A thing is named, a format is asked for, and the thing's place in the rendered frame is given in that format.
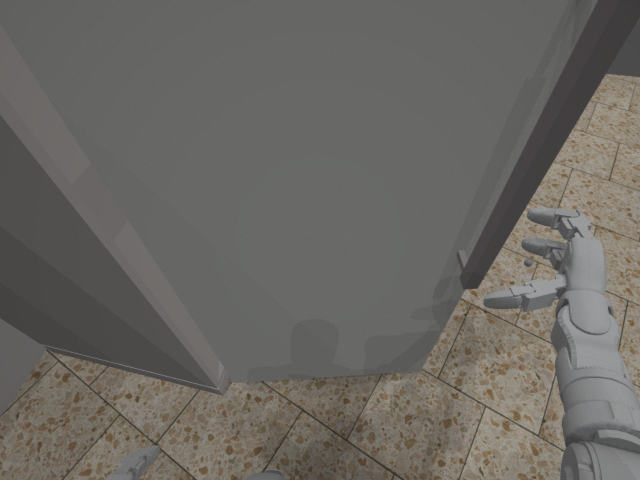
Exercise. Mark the left robot hand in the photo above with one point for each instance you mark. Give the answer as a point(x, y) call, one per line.
point(134, 464)

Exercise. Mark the fridge door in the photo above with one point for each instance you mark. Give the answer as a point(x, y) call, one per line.
point(303, 172)

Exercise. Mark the right robot hand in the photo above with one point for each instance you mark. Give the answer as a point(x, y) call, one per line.
point(581, 260)

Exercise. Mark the handle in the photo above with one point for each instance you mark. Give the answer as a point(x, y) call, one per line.
point(606, 31)

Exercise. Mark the robot right upper arm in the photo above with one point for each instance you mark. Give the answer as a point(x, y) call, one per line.
point(592, 461)

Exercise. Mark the robot right forearm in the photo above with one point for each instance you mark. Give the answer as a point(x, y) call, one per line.
point(599, 399)

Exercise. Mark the left robot shin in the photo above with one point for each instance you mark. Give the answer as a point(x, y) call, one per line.
point(275, 471)

